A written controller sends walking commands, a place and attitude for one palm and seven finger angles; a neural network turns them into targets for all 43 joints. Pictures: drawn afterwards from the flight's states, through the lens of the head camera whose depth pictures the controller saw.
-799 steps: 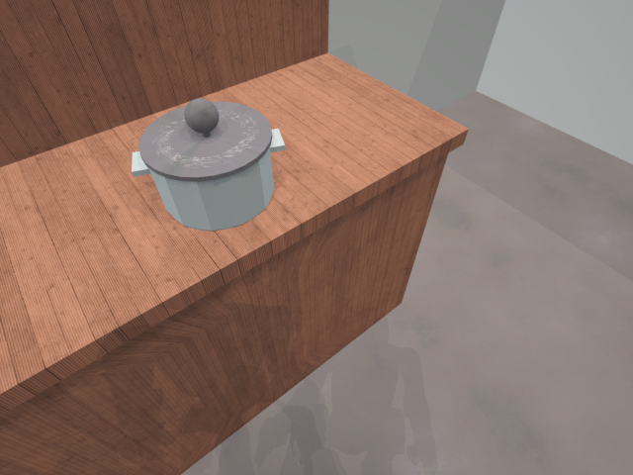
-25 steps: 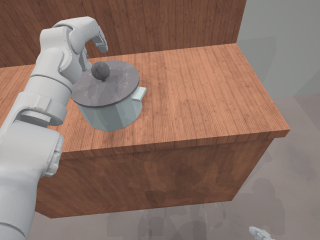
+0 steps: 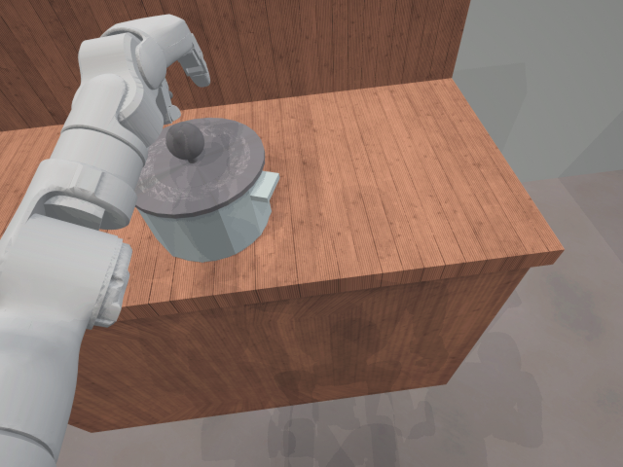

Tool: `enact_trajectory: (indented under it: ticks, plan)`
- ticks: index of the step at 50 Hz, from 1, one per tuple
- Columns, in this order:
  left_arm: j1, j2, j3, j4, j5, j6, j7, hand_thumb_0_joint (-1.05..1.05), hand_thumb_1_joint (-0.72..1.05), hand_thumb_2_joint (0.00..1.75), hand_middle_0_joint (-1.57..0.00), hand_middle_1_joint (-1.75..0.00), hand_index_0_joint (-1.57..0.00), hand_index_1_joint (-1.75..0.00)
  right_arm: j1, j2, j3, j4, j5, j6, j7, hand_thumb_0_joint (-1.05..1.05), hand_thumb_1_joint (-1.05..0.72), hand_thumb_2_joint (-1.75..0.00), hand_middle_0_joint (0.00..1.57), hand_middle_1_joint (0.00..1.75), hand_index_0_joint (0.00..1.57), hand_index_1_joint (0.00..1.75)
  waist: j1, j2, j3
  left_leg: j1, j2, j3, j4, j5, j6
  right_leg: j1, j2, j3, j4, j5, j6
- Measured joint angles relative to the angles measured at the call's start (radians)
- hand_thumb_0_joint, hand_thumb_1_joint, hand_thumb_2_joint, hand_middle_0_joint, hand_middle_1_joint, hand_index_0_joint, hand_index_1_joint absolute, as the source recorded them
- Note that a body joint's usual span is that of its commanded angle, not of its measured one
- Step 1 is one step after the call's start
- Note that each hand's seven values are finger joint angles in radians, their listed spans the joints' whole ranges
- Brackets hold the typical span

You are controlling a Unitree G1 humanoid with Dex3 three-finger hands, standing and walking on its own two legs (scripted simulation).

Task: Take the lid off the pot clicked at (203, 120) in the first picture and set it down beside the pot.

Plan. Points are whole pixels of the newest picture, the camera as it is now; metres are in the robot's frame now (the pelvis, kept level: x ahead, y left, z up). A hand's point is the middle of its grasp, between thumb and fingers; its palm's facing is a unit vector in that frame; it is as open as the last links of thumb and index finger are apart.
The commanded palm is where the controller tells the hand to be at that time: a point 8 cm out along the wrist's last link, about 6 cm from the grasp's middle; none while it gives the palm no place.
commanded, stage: move the open hand above the knob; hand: left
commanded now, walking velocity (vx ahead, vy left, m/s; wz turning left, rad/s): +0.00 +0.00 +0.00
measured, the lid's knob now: (185, 141) +0.52 +0.15 +0.15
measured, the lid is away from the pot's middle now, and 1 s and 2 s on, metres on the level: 0.00 0.00 0.00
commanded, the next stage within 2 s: lower the open fingers around the knob in 0.36 s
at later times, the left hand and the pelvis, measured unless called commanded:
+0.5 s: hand (168, 99) +0.48 +0.14 +0.24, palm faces -0.22 -0.06 -0.97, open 10.0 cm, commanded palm +0.47 +0.14 +0.29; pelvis -0.01 -0.01 +0.00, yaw +1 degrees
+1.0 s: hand (178, 125) +0.49 +0.14 +0.20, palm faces -0.33 -0.11 -0.94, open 10.0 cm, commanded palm +0.48 +0.15 +0.26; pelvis +0.00 +0.00 +0.00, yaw +0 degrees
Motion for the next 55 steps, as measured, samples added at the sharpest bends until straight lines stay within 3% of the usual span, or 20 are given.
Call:
enact_trajectory:
  ticks: [14,38,45,55]
  plan:
    - [-0.019,-0.030,-0.062,0.009,-0.012,0.021,0.000,0.00,-0.40,1.73,-0.89,-0.09,-0.89,-0.09,-0.070,0.007,0.013,-0.017,0.006,-0.004,-0.012,0.01,-0.91,-0.90,0.20,0.30,0.20,0.30,0.022,-0.007,-0.002,-0.003,-0.004,-0.021,0.009,0.007,-0.006,0.002,-0.003,-0.021,0.017,-0.005,-0.006]
    - [-0.041,-0.027,-0.045,0.110,-0.023,0.049,-0.023,0.00,-0.40,1.73,-0.89,-0.09,-0.89,-0.09,-0.007,-0.009,0.008,0.016,0.003,-0.005,-0.025,0.01,-0.91,-0.90,0.20,0.30,0.20,0.30,-0.016,-0.010,0.006,-0.007,0.006,-0.018,0.009,0.002,-0.009,-0.003,0.007,-0.017,0.011,-0.003,-0.010]
    - [-0.006,-0.029,-0.019,0.096,-0.017,0.030,-0.020,0.00,-0.40,1.73,-0.89,-0.08,-0.88,-0.09,0.010,-0.010,0.001,0.015,-0.001,-0.008,-0.018,0.01,-0.91,-0.90,0.20,0.30,0.20,0.30,-0.015,-0.011,-0.001,-0.003,0.006,-0.011,0.011,-0.007,-0.007,0.001,0.007,-0.009,0.008,-0.008,-0.008]
    - [0.021,-0.031,-0.035,0.096,-0.024,0.028,-0.020,0.00,-0.40,1.73,-0.89,-0.08,-0.88,-0.09,-0.015,-0.001,0.000,0.005,0.000,-0.011,-0.020,0.01,-0.91,-0.90,0.20,0.30,0.20,0.30,-0.008,-0.016,0.004,-0.010,0.004,-0.015,0.019,-0.011,-0.004,0.000,0.005,-0.013,0.007,-0.009,-0.005]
